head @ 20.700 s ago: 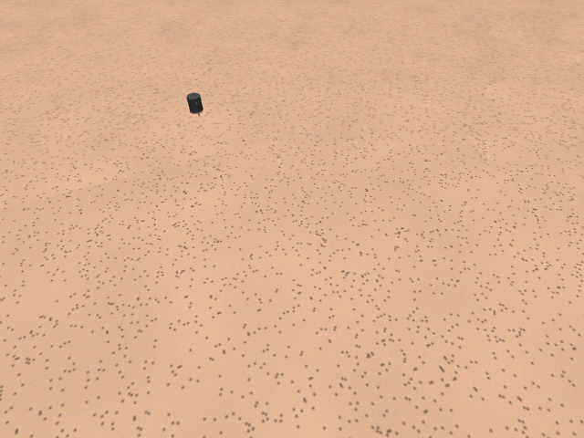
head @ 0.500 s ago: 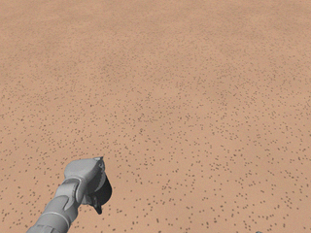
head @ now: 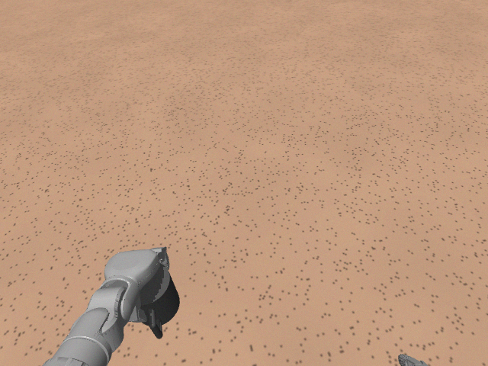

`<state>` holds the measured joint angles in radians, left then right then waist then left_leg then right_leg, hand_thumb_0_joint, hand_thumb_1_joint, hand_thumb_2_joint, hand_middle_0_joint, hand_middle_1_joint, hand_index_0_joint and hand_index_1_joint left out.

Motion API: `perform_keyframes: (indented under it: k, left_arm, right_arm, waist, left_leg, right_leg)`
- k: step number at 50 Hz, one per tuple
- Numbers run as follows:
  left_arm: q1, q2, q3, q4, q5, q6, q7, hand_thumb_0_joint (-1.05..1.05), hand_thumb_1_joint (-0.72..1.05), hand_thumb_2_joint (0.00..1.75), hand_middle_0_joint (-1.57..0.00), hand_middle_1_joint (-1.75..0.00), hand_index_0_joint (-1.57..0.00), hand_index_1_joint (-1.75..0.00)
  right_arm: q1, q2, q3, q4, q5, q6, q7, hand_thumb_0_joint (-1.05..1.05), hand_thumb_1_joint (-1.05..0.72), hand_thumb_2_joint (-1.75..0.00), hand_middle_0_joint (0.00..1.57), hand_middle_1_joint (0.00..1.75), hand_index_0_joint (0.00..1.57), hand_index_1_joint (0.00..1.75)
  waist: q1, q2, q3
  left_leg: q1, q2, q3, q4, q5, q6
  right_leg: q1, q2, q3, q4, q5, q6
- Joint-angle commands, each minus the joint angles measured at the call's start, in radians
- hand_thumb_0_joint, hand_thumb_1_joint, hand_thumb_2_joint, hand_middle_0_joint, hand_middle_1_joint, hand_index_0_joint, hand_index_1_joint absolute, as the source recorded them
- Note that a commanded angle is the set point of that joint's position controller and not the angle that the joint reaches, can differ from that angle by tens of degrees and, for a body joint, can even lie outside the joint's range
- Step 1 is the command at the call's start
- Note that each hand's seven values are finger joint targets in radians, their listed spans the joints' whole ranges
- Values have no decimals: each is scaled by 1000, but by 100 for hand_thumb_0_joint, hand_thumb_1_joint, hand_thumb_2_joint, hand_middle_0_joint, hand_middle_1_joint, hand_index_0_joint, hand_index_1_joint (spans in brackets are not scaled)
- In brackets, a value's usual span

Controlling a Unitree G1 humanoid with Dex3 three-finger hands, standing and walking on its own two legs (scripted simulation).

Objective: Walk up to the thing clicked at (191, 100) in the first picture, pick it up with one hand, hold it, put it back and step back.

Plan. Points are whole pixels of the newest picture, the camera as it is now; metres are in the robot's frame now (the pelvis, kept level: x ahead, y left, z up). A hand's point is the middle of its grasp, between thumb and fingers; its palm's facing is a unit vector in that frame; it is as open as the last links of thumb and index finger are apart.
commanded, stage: hold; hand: left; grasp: from above
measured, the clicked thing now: (153, 302) +0.28 +0.21 -0.10
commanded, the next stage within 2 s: crouch in 0.88 s
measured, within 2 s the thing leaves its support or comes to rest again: neither
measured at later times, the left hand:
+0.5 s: hand (136, 291) +0.28 +0.23 -0.04, palm faces -0.48 -0.05 -0.87, open 11.6 cm
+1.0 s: hand (139, 287) +0.29 +0.22 -0.04, palm faces -0.47 -0.05 -0.88, open 11.6 cm
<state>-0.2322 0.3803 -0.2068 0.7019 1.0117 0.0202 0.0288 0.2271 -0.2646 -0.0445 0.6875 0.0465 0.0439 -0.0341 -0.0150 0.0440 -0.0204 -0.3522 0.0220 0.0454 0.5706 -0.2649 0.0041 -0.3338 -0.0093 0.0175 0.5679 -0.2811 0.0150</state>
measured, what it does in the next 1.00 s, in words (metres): stands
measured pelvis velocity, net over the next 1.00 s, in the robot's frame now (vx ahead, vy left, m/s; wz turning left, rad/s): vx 0.00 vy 0.00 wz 0.00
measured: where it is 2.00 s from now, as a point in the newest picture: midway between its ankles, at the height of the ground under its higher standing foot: outside the picture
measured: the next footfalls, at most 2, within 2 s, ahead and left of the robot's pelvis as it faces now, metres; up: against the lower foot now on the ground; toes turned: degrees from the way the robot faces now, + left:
none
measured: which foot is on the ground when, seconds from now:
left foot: down 0.00-1.00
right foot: down 0.00-1.00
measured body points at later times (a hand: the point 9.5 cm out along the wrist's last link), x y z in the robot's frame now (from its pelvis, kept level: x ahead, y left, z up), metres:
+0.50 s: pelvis +0.00 +0.00 +0.00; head +0.01 -0.02 +0.45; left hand +0.30 +0.23 +0.01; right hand +0.14 -0.26 -0.11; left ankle +0.02 +0.12 -0.73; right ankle +0.01 -0.13 -0.73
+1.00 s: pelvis +0.00 +0.00 +0.01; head +0.02 -0.02 +0.46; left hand +0.31 +0.22 +0.01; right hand +0.14 -0.26 -0.11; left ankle +0.02 +0.12 -0.73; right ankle +0.01 -0.13 -0.73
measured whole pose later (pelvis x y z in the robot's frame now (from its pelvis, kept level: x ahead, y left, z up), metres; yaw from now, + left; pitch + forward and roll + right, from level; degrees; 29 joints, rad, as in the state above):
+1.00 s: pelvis +0.00 +0.00 +0.01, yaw +0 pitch +1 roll +0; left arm -0.23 0.39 -0.21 0.65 1.01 0.01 -0.02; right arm 0.20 -0.26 -0.04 0.69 0.06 0.06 -0.05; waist 0.00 0.05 0.00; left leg -0.28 0.02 0.04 0.49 -0.23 0.00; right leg -0.27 -0.01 0.02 0.50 -0.25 0.01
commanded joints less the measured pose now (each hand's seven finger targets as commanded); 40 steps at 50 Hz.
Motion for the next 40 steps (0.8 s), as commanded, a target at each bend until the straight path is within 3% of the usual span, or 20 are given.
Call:
perform_keyframes:
  k: [1, 5, 10, 11, 21, 22, 27, 29, 32, 34, 37, 40]
  left_arm:
    - [-370, 230, 122, -251, -3, -9, 39, 0, 34, 121, -76, -106, -76, -106]
    - [-391, 243, 130, -270, -2, -11, 38, 0, 37, 121, -79, -105, -78, -106]
    - [-375, 210, 102, -250, -4, -6, 28, 0, 34, 121, -76, -108, -76, -108]
    - [-380, 229, 119, -276, -7, -7, 23, 0, 35, 122, -77, -107, -77, -108]
    - [-371, 228, 112, -286, -10, -15, -14, 0, 31, 121, -75, -106, -74, -106]
    - [-392, 217, 100, -291, -13, -17, -14, 0, 32, 122, -75, -108, -75, -109]
    - [-385, 235, 125, -300, -8, -21, 6, 0, 33, 124, -76, -109, -75, -109]
    - [-339, 221, 125, -272, -4, -16, 12, 0, 33, 124, -76, -108, -75, -109]
    - [-389, 243, 134, -301, -1, -13, 23, 0, 34, 126, -76, -109, -76, -110]
    - [-426, 238, 120, -297, -3, -14, 22, 0, 36, 126, -78, -110, -78, -110]
    - [-394, 234, 126, -296, -10, -13, 18, 0, 35, 127, -77, -112, -77, -112]
    - [-371, 207, 101, -284, -14, -9, 7, 0, 35, 127, -77, -110, -77, -111]
  right_arm:
    - [-58, -142, -45, -129, 2, -37, -7, 0, -91, -90, 20, 30, 20, 30]
    - [-67, -137, -41, -129, 4, -36, -12, 0, -91, -90, 20, 30, 20, 30]
    - [-73, -133, -38, -130, 6, -35, -13, 0, -91, -90, 20, 30, 20, 30]
    - [-78, -135, -41, -133, 9, -34, -13, 0, -91, -90, 20, 30, 20, 30]
    - [-99, -130, -33, -148, 12, -29, -16, 0, -91, -90, 20, 30, 20, 30]
    - [-95, -129, -33, -146, 11, -29, -16, 0, -91, -91, 20, 30, 20, 30]
    - [-94, -129, -31, -146, 11, -30, -17, 0, -91, -90, 20, 30, 20, 30]
    - [-93, -130, -33, -142, 12, -28, -17, 0, -91, -90, 20, 30, 20, 30]
    - [-94, -131, -34, -134, 9, -28, -18, 0, -91, -90, 20, 30, 20, 30]
    - [-98, -130, -33, -130, 8, -29, -18, 0, -91, -90, 20, 30, 20, 30]
    - [-96, -131, -36, -130, 11, -28, -18, 0, -91, -90, 20, 30, 20, 30]
    - [-93, -133, -39, -128, 8, -26, -18, 0, -91, -90, 20, 30, 20, 30]
  waist:
    - [0, 4, -272]
    - [5, -1, -269]
    - [1, -32, -252]
    - [10, -15, -260]
    - [12, -9, -243]
    - [6, -6, -249]
    - [18, 20, -247]
    - [16, -10, -248]
    - [12, 6, -256]
    - [5, -5, -253]
    - [12, -5, -273]
    - [3, -20, -269]
  left_leg:
    - [188, -30, -19, -73, 192, 5]
    - [187, -34, -14, -79, 202, 9]
    - [195, -32, -17, -90, 205, 10]
    - [196, -36, -10, -92, 202, 12]
    - [212, -35, -16, -116, 197, 10]
    - [220, -32, -18, -117, 196, 7]
    - [225, -26, -23, -130, 187, 1]
    - [224, -31, -18, -121, 219, 5]
    - [234, -29, -16, -121, 212, 4]
    - [233, -32, -16, -122, 199, 6]
    - [243, -34, -15, -121, 220, 8]
    - [252, -28, -21, -117, 249, 6]
  right_leg:
    - [44, 34, -7, -98, 177, -24]
    - [58, 33, -4, -108, 192, -21]
    - [61, 33, -7, -118, 194, -19]
    - [74, 30, -3, -122, 195, -19]
    - [78, 31, -5, -138, 179, -24]
    - [70, 33, -7, -137, 177, -25]
    - [74, 36, -13, -140, 163, -31]
    - [82, 35, -12, -137, 193, -27]
    - [75, 34, -12, -140, 187, -27]
    - [72, 32, -9, -147, 180, -24]
    - [90, 29, -6, -144, 204, -22]
    - [91, 33, -15, -140, 223, -23]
